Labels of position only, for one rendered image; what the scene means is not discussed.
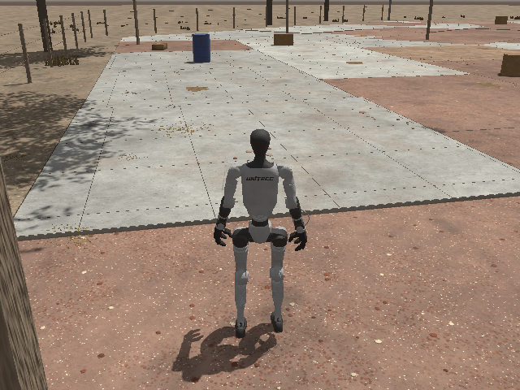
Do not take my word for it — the left robot upper arm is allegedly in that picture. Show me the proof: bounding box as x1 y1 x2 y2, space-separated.
223 164 243 209

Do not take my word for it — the right robot upper arm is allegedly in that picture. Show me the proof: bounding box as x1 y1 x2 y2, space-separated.
277 164 298 210

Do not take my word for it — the left robot forearm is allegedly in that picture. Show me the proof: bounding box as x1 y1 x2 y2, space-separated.
215 196 231 230

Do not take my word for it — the robot left hand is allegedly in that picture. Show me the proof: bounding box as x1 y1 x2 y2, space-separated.
214 227 232 246

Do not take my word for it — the right robot forearm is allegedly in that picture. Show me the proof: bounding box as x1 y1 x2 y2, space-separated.
289 197 306 233

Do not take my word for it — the robot left thigh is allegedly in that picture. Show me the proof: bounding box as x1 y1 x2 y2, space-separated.
232 227 249 285

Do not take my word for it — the robot right hand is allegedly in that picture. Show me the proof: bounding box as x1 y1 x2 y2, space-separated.
288 230 307 251

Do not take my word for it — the robot head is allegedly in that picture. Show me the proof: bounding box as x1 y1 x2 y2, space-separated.
246 129 274 168

